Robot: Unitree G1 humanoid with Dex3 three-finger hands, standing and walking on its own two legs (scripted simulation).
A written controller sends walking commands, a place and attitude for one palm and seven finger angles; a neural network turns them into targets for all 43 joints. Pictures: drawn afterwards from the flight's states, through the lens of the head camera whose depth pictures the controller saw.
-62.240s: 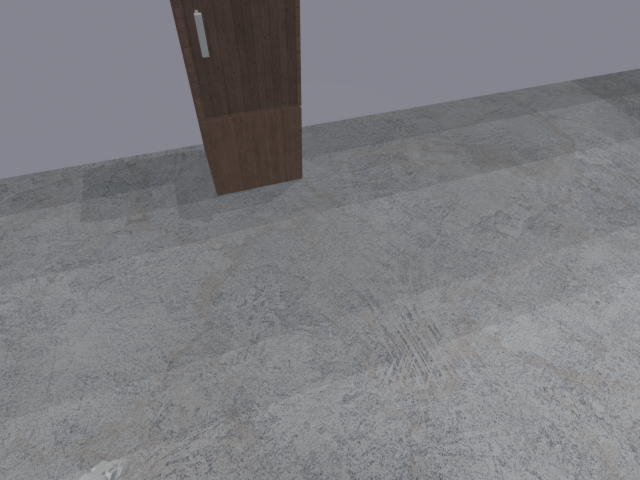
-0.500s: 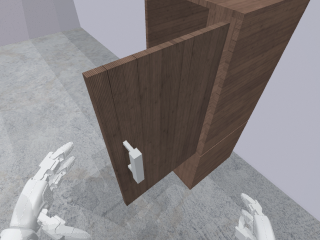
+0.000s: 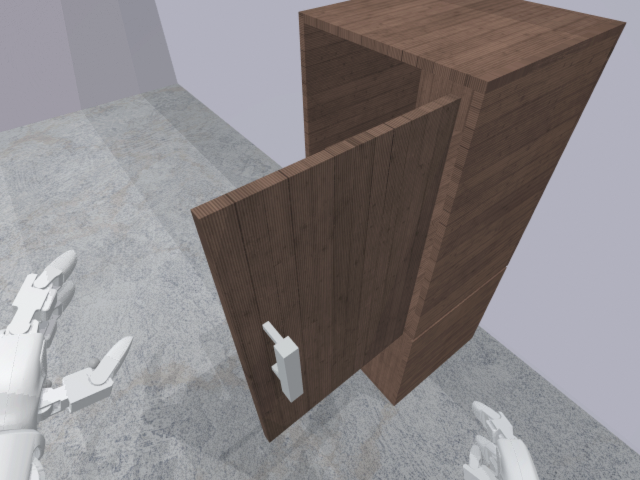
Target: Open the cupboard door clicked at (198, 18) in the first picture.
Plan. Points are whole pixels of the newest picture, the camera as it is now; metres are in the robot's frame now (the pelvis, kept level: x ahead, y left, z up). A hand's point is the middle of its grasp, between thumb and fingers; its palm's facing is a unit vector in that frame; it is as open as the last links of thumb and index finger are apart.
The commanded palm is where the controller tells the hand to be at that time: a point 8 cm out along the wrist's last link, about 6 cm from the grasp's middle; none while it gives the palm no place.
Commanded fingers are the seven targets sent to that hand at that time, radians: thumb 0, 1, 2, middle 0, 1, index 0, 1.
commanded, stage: draw the hand back to the body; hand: left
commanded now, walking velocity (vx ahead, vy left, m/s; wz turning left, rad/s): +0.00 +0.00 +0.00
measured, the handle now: (281, 361) +0.29 +0.10 -0.03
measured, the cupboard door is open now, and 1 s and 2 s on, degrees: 91 91 91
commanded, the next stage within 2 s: step back with the hand held close in 0.50 s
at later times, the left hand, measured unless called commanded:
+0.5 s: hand (81, 366) +0.17 +0.24 +0.15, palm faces +0.42 -0.81 -0.41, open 7.5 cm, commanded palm +0.12 +0.28 +0.17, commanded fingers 0.00 0.90 0.90 -0.20 -0.30 -0.20 -0.30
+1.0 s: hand (79, 386) +0.16 +0.24 +0.15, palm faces +0.33 -0.80 -0.51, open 7.4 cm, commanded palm +0.09 +0.29 +0.18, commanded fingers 0.00 0.90 0.90 -0.20 -0.30 -0.20 -0.30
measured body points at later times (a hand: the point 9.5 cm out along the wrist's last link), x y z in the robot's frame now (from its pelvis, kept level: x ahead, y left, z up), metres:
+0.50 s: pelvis -0.01 -0.02 +0.01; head -0.04 -0.03 +0.46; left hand +0.14 +0.28 +0.18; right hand +0.17 -0.24 -0.08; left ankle -0.05 +0.08 -0.74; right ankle -0.01 -0.11 -0.74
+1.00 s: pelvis -0.05 -0.01 +0.00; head -0.04 -0.01 +0.45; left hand +0.13 +0.28 +0.18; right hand +0.12 -0.27 -0.07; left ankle -0.05 +0.08 -0.74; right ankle -0.01 -0.11 -0.74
